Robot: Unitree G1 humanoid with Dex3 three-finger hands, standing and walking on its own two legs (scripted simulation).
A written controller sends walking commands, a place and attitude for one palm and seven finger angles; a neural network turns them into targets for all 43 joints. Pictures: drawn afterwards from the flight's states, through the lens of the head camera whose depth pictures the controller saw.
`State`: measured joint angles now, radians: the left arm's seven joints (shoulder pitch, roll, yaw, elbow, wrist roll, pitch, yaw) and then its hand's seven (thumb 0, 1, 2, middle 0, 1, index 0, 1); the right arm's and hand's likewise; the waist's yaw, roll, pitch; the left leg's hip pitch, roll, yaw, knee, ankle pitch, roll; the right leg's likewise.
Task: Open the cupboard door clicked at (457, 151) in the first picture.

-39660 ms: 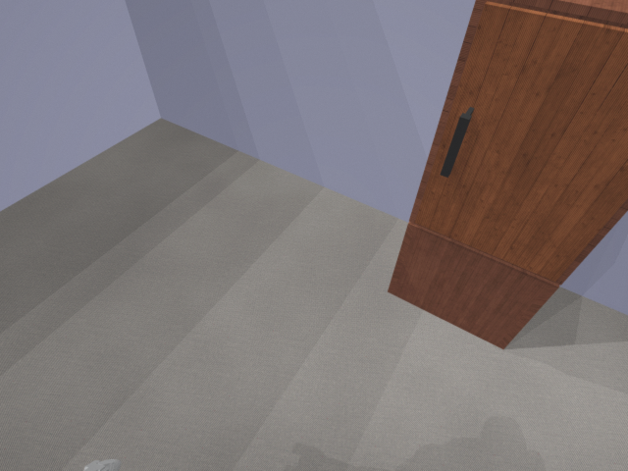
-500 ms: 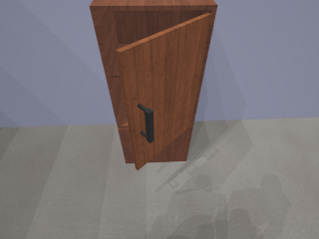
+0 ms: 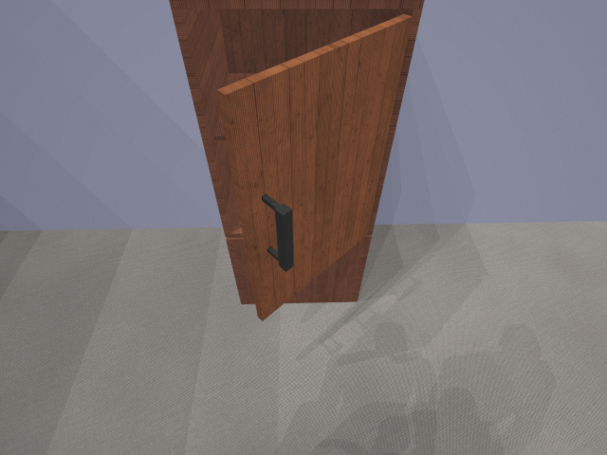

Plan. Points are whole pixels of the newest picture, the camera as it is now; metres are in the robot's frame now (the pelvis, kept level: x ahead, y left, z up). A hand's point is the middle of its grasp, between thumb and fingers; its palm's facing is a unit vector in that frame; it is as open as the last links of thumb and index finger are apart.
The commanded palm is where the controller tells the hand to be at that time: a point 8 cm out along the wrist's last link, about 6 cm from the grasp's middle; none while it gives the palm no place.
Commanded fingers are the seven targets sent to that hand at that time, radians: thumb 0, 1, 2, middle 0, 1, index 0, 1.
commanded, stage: look to check the result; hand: left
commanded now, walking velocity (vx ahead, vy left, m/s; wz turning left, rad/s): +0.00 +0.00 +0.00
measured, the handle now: (277, 234) +0.48 +0.09 -0.03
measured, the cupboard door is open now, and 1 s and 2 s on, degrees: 42 42 42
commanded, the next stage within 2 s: walk to a spot facing it in 0.16 s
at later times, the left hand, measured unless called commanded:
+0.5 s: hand out of the picture -0.03 +0.17 -0.18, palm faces +0.02 -0.98 -0.18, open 7.4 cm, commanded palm none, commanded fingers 0.00 0.90 0.90 -0.20 -0.30 -0.20 -0.30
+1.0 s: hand out of the picture +0.14 +0.15 -0.16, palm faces -0.26 -0.91 -0.32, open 7.4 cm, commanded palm none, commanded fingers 0.00 0.90 0.90 -0.20 -0.30 -0.20 -0.30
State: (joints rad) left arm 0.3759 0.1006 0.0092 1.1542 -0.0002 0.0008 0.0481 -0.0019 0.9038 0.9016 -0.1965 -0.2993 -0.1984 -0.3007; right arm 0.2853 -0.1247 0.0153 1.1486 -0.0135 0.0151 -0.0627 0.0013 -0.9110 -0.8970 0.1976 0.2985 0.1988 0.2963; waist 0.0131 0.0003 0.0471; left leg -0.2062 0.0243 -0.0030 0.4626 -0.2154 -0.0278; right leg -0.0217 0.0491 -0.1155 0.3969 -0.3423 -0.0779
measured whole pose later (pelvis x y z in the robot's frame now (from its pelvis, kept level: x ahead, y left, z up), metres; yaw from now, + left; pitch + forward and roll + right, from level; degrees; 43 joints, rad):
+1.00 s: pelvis -0.01 -0.03 -0.01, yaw -20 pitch +1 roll +2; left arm 0.17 0.21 0.08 0.92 0.03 0.03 0.01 0.00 0.90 0.90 -0.20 -0.30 -0.20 -0.30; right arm 0.13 -0.25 -0.06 0.94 -0.02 0.06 -0.04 0.00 -0.91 -0.90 0.20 0.30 0.20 0.30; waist 0.02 0.05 0.12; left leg -0.47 0.07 0.04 1.09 -0.47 -0.05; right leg -0.30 0.03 0.01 0.63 -0.35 -0.06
